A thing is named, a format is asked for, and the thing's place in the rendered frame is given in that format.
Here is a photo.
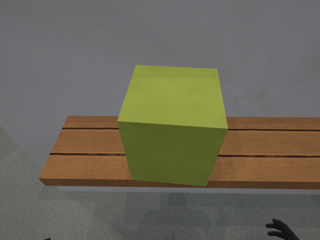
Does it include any carton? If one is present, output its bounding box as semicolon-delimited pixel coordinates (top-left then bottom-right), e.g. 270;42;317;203
117;65;228;187

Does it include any right robot hand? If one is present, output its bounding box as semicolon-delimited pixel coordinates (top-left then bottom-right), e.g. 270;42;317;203
265;218;300;240

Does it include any table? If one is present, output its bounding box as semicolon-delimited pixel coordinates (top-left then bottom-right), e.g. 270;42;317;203
38;115;320;190

